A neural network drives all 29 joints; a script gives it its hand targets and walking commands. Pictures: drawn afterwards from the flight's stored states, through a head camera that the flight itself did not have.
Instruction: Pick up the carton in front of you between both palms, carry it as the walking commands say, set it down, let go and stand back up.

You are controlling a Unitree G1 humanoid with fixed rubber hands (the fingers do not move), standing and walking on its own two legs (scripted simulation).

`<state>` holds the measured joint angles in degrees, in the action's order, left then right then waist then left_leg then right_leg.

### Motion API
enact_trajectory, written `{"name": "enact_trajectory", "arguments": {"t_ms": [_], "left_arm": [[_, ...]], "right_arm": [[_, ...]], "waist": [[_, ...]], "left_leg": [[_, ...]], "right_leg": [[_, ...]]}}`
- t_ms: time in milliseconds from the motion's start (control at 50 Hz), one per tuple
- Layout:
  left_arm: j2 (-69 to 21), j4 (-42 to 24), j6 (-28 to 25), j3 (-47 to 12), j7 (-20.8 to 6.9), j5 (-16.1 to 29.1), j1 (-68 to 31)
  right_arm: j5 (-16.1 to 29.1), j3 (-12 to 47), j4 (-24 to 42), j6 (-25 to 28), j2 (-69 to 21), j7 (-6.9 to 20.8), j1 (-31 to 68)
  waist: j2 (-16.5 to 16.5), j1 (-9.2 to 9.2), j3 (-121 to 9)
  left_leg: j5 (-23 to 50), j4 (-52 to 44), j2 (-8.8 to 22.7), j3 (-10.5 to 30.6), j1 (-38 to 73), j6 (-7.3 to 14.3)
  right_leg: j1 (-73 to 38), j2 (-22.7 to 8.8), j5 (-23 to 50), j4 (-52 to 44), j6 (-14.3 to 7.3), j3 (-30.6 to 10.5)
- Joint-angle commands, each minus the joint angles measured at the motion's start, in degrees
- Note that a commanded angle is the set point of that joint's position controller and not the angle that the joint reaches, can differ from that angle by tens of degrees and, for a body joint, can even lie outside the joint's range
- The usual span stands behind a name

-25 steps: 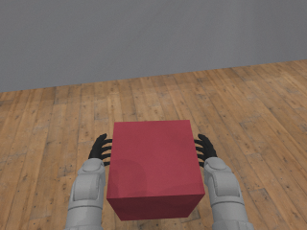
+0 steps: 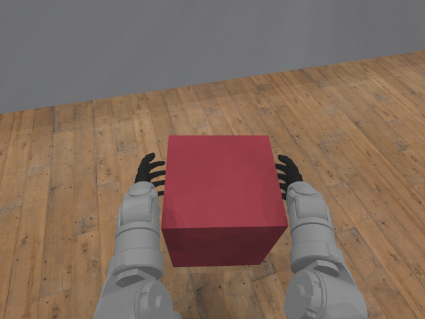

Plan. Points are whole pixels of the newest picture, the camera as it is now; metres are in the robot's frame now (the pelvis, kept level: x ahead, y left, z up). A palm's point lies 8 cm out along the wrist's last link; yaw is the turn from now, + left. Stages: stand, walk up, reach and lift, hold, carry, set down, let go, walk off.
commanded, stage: set down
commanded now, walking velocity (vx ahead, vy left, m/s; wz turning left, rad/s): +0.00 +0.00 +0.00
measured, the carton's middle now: (218, 205) +0.35 -0.01 -0.05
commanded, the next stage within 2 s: none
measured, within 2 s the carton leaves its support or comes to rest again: neither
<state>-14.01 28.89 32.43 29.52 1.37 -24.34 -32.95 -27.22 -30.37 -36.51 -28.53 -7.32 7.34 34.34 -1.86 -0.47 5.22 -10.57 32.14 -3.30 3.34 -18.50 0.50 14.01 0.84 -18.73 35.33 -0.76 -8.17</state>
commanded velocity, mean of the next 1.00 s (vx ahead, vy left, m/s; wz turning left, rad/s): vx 0.00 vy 0.00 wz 0.00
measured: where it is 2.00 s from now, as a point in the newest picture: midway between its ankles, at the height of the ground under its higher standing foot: outside the picture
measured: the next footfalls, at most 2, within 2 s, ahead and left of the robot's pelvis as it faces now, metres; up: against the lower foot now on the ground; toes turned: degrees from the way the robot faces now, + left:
none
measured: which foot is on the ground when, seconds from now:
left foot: down 0.00-1.00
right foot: down 0.00-1.00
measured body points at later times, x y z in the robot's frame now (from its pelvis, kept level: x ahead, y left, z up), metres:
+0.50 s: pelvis -0.02 -0.03 -0.11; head +0.21 -0.02 +0.28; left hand +0.39 +0.14 -0.19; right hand +0.43 -0.16 -0.19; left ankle +0.08 +0.11 -0.73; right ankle +0.02 -0.15 -0.73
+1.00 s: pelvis -0.04 -0.03 -0.23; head +0.25 -0.02 +0.12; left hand +0.41 +0.16 -0.34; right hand +0.47 -0.14 -0.34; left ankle +0.07 +0.11 -0.73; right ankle +0.02 -0.15 -0.73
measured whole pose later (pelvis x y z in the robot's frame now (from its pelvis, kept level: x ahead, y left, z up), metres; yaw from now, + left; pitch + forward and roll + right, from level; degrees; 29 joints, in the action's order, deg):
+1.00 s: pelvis -0.04 -0.03 -0.23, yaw -1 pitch +47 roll +0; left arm -5.9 31.8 12.8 31.2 4.8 -12.1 -50.4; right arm -9.3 -16.8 -48.0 -11.6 4.3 -2.1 59.5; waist -2.1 -4.5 -9.0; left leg -24.0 90.0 -4.8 6.9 -113.2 -5.2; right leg 108.8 8.7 -33.2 95.0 2.1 -4.9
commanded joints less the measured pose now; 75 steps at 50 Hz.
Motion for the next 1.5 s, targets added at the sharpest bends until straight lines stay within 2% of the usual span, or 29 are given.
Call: {"name": "enact_trajectory", "arguments": {"t_ms": [0, 40, 80, 140, 200, 280, 320, 360, 480, 560, 680, 880, 1100, 1300, 1480], "left_arm": [[-36.69, 7.47, -3.87, -14.69, -7.10, 4.92, -22.79], [-35.44, 7.23, -7.29, -14.36, -6.13, 4.24, -22.02], [-35.64, 6.20, -11.26, -16.50, -5.51, 5.00, -22.56], [-37.54, 4.01, -17.48, -22.15, -5.20, 7.18, -25.85], [-42.78, 3.91, -22.06, -29.30, -5.52, 10.03, -28.88], [-46.48, -0.95, -23.90, -38.77, -6.38, 13.65, -32.31], [-47.22, -2.40, -23.45, -41.44, -6.95, 14.84, -32.27], [-47.37, -2.47, -22.47, -42.17, -7.83, 15.47, -31.89], [-45.69, 1.85, -18.90, -37.83, -10.79, 14.76, -33.53], [-44.36, 4.74, -18.41, -34.53, -11.47, 14.35, -35.22], [-42.20, 7.30, -19.36, -30.97, -10.67, 14.39, -38.58], [-39.62, 6.43, -20.24, -29.83, -7.91, 16.27, -47.41], [-36.68, 6.03, -19.43, -27.94, -5.71, 17.67, -58.56], [-32.31, 7.68, -19.15, -24.15, -5.44, 18.61, -67.25], [-27.73, 8.73, -19.90, -22.56, -6.21, 21.35, -73.16]], "right_arm": [[3.74, 12.78, -5.36, 4.58, -32.00, 8.16, 25.88], [3.47, 12.83, -5.33, 7.39, -31.10, 7.95, 25.60], [5.00, 14.63, -5.10, 10.67, -31.35, 7.96, 26.15], [8.64, 19.31, -5.17, 16.29, -33.35, 7.89, 28.56], [12.69, 26.79, -4.81, 20.82, -37.55, 7.97, 31.69], [18.22, 36.81, -0.24, 22.31, -43.26, 7.57, 34.54], [19.84, 40.09, 1.76, 21.62, -45.21, 7.08, 34.72], [20.69, 41.62, 2.14, 20.34, -46.81, 6.69, 34.74], [19.82, 39.54, -2.65, 16.06, -49.18, 6.18, 35.34], [19.47, 37.49, -5.45, 15.74, -48.56, 5.10, 36.95], [19.35, 35.81, -7.82, 17.22, -45.92, 2.92, 41.25], [21.67, 37.00, -9.16, 18.65, -41.53, 0.77, 50.78], [23.36, 35.67, -13.00, 18.14, -36.35, 0.60, 61.04], [24.43, 34.17, -17.85, 17.75, -31.40, 0.85, 68.79], [27.54, 37.25, -20.18, 18.04, -27.94, 0.28, 75.03]], "waist": [[3.18, 0.19, -10.94], [2.87, -0.23, -13.95], [2.60, -0.47, -17.61], [1.57, 0.00, -26.46], [0.86, 0.41, -39.98], [1.01, -0.47, -59.81], [0.74, -1.07, -66.10], [-0.08, -1.72, -67.60], [-1.85, -3.19, -61.25], [-2.11, -3.80, -60.93], [-2.52, -4.23, -62.81], [-2.49, -5.36, -69.13], [-1.70, -6.44, -70.08], [-2.26, -7.98, -67.44], [-4.87, -10.63, -66.38]], "left_leg": [[-8.52, -2.79, -0.96, 2.71, 10.98, -2.74], [-3.60, 0.20, -1.39, 1.84, 7.93, -2.79], [0.99, 3.44, -1.89, 0.98, 5.24, -2.82], [7.15, 9.41, -2.64, 0.40, 2.82, -2.96], [13.97, 16.40, -3.21, 0.09, 2.07, -2.90], [22.76, 24.60, -3.56, -0.74, 0.42, -3.07], [23.15, 27.38, -4.10, -1.93, -3.82, -3.19], [20.16, 29.39, -4.64, -3.18, -10.66, -3.29], [8.01, 34.00, -5.06, -5.55, -32.13, -3.00], [7.47, 37.64, -5.24, -6.01, -39.91, -2.96], [7.17, 43.17, -5.71, -6.51, -47.99, -3.62], [6.26, 52.38, -6.02, -7.63, -52.86, -5.08], [3.08, 60.77, -5.73, -8.73, -55.49, -5.70], [1.38, 68.10, -5.04, -9.63, -60.79, -5.69], [3.70, 75.32, -3.64, -10.44, -65.46, -5.48]], "right_leg": [[21.80, 4.86, -3.19, -3.38, -2.59, 5.00], [25.11, 5.28, -0.89, -1.16, -2.39, 5.10], [28.21, 5.94, 1.12, 1.16, -2.06, 5.49], [34.30, 6.89, 3.07, 5.66, -1.40, 6.40], [39.90, 7.75, 6.05, 10.83, -0.40, 6.81], [46.47, 8.53, 11.16, 17.33, 1.18, 7.41], [47.39, 8.69, 13.03, 19.84, 1.83, 7.64], [47.80, 8.70, 12.96, 21.90, 2.41, 7.75], [52.00, 8.47, 7.13, 25.96, 3.04, 7.07], [56.10, 8.56, 7.94, 29.44, 3.26, 6.70], [61.61, 9.10, 8.23, 35.42, 3.28, 6.94], [70.16, 10.50, 4.49, 45.74, 3.06, 9.07], [81.18, 10.99, -2.50, 55.25, 2.49, 11.23], [88.03, 10.58, -5.42, 62.72, 1.98, 11.63], [88.80, 9.84, -3.58, 69.35, 1.98, 11.20]]}}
